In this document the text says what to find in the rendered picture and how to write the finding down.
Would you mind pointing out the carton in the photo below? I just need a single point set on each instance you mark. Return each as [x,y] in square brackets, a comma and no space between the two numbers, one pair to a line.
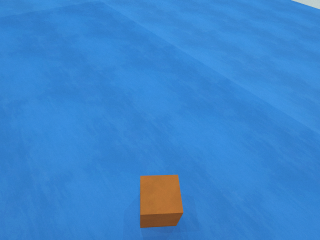
[160,201]

